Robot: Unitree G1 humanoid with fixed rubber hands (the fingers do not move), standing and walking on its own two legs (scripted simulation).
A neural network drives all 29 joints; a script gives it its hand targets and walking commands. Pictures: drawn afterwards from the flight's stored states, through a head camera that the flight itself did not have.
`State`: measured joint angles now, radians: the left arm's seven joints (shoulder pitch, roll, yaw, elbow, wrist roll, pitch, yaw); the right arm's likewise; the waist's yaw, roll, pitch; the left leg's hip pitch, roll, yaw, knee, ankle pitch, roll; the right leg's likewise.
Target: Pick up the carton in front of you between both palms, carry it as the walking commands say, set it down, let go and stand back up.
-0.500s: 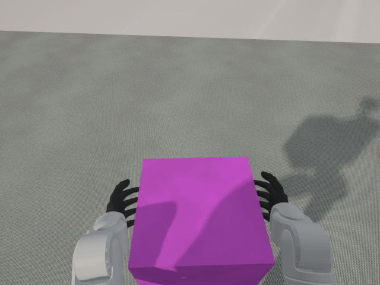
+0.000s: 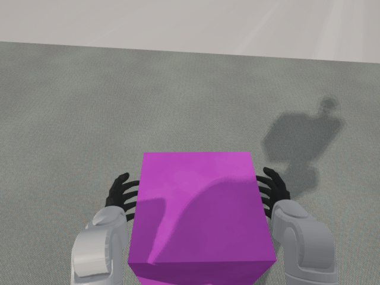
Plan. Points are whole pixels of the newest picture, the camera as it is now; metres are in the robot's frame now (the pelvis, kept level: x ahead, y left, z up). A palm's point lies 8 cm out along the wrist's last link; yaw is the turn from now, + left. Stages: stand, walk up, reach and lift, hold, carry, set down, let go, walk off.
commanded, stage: carry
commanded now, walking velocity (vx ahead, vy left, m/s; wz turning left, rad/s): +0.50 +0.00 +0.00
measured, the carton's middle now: (196, 226) +0.27 +0.00 +0.00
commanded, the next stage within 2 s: none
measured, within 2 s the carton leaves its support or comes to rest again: neither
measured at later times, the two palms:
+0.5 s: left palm (145, 103) +0.59 +0.12 +0.07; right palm (249, 98) +0.61 -0.18 +0.06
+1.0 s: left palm (147, 66) +0.78 +0.13 +0.07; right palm (236, 64) +0.79 -0.17 +0.07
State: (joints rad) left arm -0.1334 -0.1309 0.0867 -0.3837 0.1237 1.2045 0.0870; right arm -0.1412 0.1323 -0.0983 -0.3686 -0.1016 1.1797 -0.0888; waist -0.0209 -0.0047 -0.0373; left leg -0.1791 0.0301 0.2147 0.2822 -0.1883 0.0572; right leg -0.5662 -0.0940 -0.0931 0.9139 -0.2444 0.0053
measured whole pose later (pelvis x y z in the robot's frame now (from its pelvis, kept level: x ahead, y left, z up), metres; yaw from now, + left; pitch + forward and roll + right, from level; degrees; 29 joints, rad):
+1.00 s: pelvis +0.51 -0.02 -0.01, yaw +1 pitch +5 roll +1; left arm -0.16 -0.13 0.11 -0.33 0.13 1.21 0.08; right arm -0.17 0.14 -0.11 -0.32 -0.12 1.19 -0.08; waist 0.00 -0.01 -0.10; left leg -0.34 0.05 0.20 0.53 -0.23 0.03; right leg -0.14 -0.07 -0.14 0.50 -0.37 0.04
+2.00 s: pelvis +0.49 -0.04 -0.02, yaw -1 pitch +2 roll +1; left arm -0.17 -0.14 0.14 0.10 0.22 0.72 0.04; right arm -0.18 0.14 -0.15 0.11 -0.21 0.71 -0.03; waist 0.00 -0.01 -0.06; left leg -0.34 0.08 0.20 0.55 -0.23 0.01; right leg -0.13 -0.05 -0.17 0.52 -0.42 -0.01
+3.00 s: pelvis +0.44 -0.05 -0.02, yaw -1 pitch +1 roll +0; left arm -0.19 -0.14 0.15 0.14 0.24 0.75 0.03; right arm -0.20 0.14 -0.16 0.14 -0.23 0.73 -0.02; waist 0.00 0.00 -0.07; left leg -0.39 0.10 0.19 0.51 -0.13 0.01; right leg -0.20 -0.03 -0.19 0.56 -0.38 -0.04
